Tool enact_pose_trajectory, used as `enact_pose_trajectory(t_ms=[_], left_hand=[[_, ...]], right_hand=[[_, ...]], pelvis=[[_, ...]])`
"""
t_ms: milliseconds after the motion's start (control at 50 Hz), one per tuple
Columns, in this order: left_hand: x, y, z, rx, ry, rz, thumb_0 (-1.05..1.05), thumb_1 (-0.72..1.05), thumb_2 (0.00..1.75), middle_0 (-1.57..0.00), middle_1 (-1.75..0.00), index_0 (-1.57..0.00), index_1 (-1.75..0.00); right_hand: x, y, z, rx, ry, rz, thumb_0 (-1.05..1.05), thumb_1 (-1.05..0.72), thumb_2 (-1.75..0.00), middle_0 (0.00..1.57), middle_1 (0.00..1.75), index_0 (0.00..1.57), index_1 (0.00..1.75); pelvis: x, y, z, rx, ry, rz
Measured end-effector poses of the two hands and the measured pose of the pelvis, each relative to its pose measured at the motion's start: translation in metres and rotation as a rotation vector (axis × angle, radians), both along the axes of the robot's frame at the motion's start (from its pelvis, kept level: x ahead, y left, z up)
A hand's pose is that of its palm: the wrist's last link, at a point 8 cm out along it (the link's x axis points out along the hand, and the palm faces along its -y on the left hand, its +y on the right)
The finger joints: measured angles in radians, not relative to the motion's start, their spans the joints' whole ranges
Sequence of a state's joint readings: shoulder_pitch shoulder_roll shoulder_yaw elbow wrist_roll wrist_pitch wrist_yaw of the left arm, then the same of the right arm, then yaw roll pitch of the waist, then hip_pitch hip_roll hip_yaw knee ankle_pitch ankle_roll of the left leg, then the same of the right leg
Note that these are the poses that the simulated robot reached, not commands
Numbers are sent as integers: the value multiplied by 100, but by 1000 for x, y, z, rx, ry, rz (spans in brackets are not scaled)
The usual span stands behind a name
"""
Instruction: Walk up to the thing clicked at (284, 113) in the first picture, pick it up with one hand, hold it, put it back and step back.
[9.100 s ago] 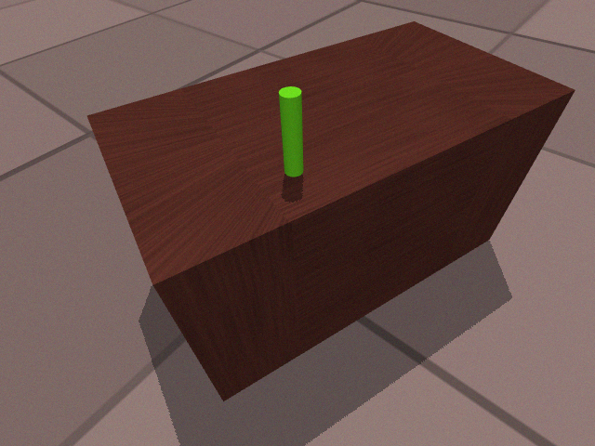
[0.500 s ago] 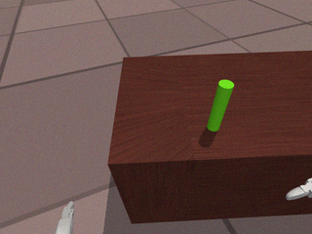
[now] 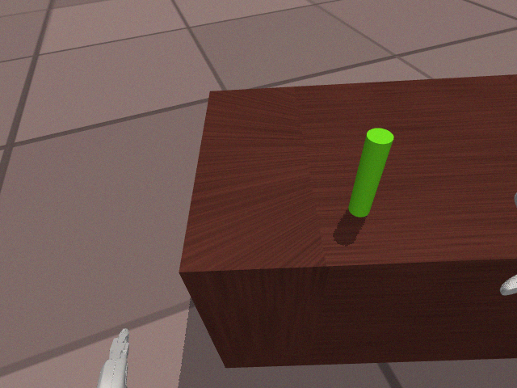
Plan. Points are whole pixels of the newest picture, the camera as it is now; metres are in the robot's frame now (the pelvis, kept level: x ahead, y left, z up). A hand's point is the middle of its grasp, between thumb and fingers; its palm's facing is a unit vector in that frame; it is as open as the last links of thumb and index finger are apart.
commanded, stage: go down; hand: right
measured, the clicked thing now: (368, 176) +0.50 -0.18 +0.03
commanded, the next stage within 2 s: none
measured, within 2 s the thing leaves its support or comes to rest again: neither
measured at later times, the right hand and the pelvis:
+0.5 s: hand (515, 197) +0.37 -0.35 +0.11, palm faces +0.12 +0.99 +0.01, open 17.7 cm; pelvis +0.00 +0.00 -0.01, yaw +1 degrees
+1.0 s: hand (516, 182) +0.40 -0.37 +0.11, palm faces +0.12 +0.99 +0.02, open 17.7 cm; pelvis +0.00 -0.01 -0.02, yaw +1 degrees
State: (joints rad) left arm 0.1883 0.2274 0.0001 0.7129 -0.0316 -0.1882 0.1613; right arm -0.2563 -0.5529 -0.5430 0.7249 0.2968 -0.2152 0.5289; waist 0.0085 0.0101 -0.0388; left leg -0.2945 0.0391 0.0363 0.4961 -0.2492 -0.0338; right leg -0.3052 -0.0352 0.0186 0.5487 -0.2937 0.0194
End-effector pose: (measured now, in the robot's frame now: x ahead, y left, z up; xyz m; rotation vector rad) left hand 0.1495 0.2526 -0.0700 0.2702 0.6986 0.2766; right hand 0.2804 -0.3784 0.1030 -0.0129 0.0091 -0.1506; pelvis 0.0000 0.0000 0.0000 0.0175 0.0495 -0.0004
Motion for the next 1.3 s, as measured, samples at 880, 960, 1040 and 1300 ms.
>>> enact_pose_trajectory(t_ms=[880,960,1040,1300], left_hand=[[-13,1,-2,78,-13,-11,-1,-55,6,-6,-5,-6,-6],[-20,4,-3,88,0,-5,-1,-55,7,-6,-5,-6,-6],[-24,3,-6,89,11,-6,-1,-55,6,-6,-5,-6,-6],[-25,-3,-2,91,-30,-27,-1,-54,6,-6,-5,-6,-5]], right_hand=[[85,-38,7,38,32,41,-2,58,-5,4,5,5,5],[90,-39,10,42,10,35,-2,59,-5,4,5,5,5],[93,-41,9,28,22,30,-2,59,-5,4,5,5,6],[99,-47,16,27,28,23,-2,60,-5,4,5,5,6]], pelvis=[[2,-9,-20,28,146,13],[0,-9,-22,29,152,16],[-4,-10,-25,32,160,19],[-8,-11,-30,36,178,16]])
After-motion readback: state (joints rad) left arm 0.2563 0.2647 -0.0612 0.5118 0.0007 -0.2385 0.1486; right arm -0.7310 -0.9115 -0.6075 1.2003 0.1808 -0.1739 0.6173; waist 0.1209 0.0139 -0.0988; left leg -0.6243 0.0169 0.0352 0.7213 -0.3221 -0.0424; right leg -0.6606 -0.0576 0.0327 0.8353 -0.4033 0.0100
